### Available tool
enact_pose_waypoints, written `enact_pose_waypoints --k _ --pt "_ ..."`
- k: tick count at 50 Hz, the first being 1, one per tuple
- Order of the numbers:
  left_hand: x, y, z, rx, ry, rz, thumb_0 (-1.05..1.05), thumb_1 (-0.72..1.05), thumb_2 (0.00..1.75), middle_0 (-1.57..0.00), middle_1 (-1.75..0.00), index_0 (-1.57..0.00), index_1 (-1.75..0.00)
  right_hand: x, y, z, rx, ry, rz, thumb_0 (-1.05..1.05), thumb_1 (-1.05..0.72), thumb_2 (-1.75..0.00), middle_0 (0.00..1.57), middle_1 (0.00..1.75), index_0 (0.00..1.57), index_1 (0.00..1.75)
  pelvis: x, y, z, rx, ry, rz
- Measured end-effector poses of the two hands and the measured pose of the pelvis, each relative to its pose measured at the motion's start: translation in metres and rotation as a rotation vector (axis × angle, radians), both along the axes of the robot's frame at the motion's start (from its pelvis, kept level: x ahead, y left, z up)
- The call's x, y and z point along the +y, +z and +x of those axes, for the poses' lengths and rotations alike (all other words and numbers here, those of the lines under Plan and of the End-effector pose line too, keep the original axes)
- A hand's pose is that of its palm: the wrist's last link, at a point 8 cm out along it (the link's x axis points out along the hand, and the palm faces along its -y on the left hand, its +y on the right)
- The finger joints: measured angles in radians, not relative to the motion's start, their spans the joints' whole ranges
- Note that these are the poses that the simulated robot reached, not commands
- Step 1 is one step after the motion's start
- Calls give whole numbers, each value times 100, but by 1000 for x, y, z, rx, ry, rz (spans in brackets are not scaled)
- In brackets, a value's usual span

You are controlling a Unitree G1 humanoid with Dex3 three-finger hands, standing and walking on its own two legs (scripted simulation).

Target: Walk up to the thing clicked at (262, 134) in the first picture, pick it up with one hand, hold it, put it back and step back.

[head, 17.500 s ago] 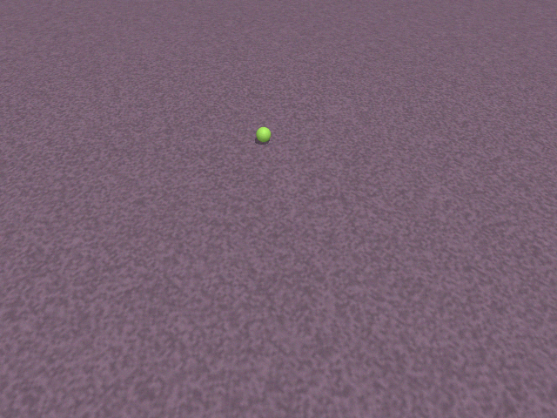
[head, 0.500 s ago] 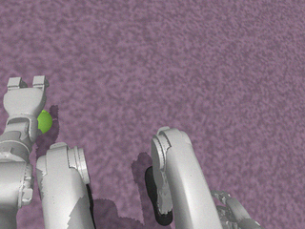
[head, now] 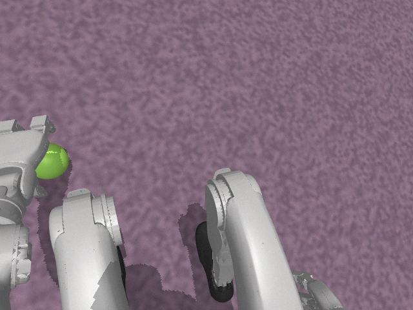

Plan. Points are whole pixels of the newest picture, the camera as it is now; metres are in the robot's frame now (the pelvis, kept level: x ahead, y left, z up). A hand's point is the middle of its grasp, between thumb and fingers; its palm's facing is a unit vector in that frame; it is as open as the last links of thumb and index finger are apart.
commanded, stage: rest palm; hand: left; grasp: from above
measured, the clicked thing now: (48, 160) +0.43 +0.28 -0.28
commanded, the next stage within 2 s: close in 1.70 s
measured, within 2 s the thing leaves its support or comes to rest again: neither
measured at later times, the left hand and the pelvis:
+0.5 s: hand (39, 154) +0.43 +0.28 -0.23, palm faces -0.46 -0.13 -0.88, open 14.2 cm; pelvis +0.01 +0.01 -0.02, yaw -3 degrees
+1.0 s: hand (40, 162) +0.42 +0.28 -0.25, palm faces -0.41 -0.09 -0.91, open 14.1 cm; pelvis +0.01 +0.01 -0.02, yaw -5 degrees
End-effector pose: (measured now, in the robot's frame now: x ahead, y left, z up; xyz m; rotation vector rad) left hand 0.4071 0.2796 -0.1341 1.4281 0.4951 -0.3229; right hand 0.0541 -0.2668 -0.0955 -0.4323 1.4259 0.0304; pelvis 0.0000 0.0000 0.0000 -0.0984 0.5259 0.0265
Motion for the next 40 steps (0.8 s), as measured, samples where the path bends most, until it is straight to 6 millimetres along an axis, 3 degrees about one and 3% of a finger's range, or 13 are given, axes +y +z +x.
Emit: enact_pose_waypoints --k 7,14,22,29,40 --pt "-4 -25 -2 -77 -32 13 -1 -53 98 -8 -100 -8 -100 -5 3 20 -49 61 -62 0 -91 -89 20 30 20 30 6 -11 1 -12 -4 -18" --pt "0 -34 14 -120 31 62 -1 -54 99 -8 -97 -7 -98 4 -3 25 -33 111 -18 0 -91 -90 20 30 20 30 8 -16 4 -4 -8 -34" --pt "6 -38 31 -50 104 74 0 -53 98 -7 -97 -7 -98 22 -14 13 2 120 86 0 -91 -90 20 30 20 30 10 -17 10 -3 -22 -44" --pt "4 -43 24 -17 104 23 0 -50 95 -7 -101 -8 -100 32 -15 -4 37 114 140 0 -91 -90 20 30 20 30 8 -17 10 -20 -32 -46" --pt "0 -53 8 -62 13 5 -1 -47 93 -7 -101 -9 -100 17 -1 -12 30 152 67 0 -90 -89 20 30 20 30 9 -23 4 -61 -41 -61"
